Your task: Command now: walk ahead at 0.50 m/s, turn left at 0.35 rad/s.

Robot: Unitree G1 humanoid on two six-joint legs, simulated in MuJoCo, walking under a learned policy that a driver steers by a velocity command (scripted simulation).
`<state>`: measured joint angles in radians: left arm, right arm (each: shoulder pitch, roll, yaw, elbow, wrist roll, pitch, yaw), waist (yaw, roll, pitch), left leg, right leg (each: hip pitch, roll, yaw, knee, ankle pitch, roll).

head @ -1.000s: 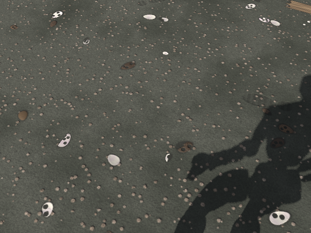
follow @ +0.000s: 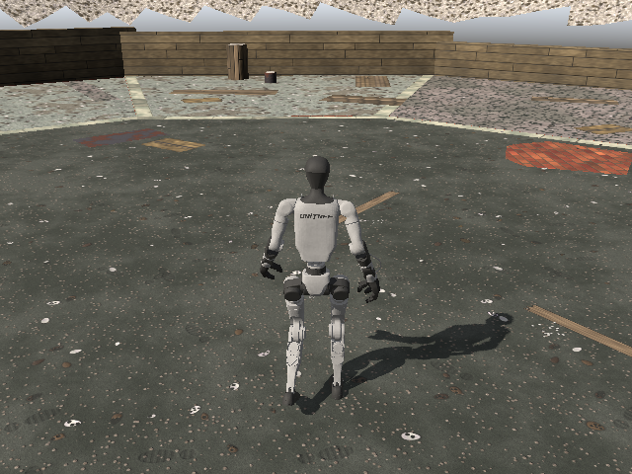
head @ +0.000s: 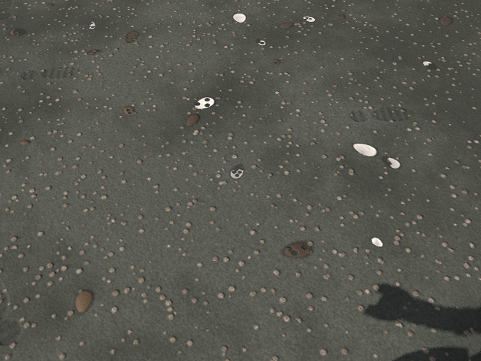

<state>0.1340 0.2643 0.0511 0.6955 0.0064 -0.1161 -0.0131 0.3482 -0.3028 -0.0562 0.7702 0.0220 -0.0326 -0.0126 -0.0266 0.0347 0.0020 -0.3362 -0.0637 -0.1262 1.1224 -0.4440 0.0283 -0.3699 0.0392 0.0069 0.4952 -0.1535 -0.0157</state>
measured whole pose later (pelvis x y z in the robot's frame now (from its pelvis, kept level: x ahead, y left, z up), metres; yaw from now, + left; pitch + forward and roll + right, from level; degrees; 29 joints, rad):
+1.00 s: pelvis +0.54 +0.03 +0.00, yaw +3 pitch +2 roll +0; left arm 0.12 0.27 0.04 0.77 -0.01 -0.08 -0.03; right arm 0.36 -0.30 -0.05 0.86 0.02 -0.07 0.00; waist -0.02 0.02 0.03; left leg -0.30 0.01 -0.04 1.10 -0.44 0.02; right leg -0.41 0.02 -0.04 0.53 -0.15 -0.05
